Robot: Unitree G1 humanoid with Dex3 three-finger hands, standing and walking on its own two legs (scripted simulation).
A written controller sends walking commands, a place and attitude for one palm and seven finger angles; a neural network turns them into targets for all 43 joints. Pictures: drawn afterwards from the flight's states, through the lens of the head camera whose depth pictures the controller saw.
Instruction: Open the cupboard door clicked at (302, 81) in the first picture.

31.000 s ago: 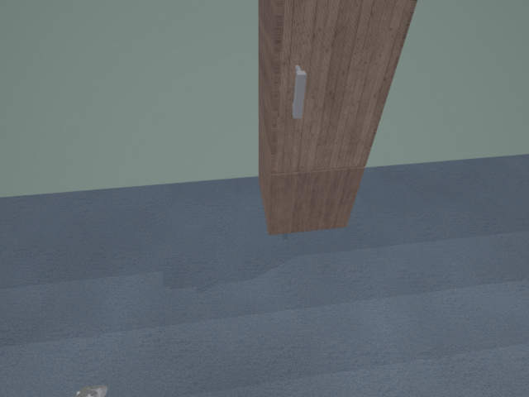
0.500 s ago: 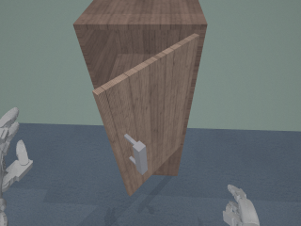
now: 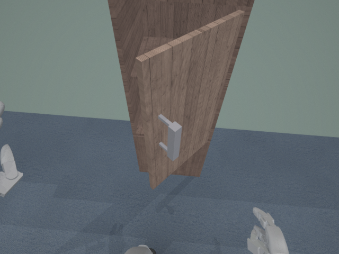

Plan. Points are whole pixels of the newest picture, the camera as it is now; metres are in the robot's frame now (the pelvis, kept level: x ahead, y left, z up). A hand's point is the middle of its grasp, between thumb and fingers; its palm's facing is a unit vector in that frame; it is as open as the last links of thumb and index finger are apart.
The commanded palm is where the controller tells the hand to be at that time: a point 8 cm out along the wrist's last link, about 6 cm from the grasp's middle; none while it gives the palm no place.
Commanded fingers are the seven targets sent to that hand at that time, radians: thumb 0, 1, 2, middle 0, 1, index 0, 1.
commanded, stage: step back with the hand held close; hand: left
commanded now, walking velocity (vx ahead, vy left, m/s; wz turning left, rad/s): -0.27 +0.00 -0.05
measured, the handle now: (168, 137) +0.41 +0.03 +0.01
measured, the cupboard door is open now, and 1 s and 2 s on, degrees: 49 49 49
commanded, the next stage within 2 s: stop stepping back and stand still in 0.42 s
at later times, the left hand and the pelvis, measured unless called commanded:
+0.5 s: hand out of the picture +0.10 +0.24 +0.18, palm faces +0.32 -0.82 -0.47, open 7.4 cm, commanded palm +0.03 +0.29 +0.19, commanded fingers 0.00 0.90 0.90 -0.20 -0.30 -0.20 -0.30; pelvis -0.13 +0.00 +0.01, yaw -4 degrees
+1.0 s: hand out of the picture -0.01 +0.21 +0.18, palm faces +0.33 -0.82 -0.47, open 7.4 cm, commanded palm -0.07 +0.26 +0.19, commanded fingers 0.00 0.90 0.90 -0.20 -0.30 -0.20 -0.30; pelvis -0.23 -0.03 +0.01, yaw -4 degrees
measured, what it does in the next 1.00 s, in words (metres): walks backwards: left foot, then right foot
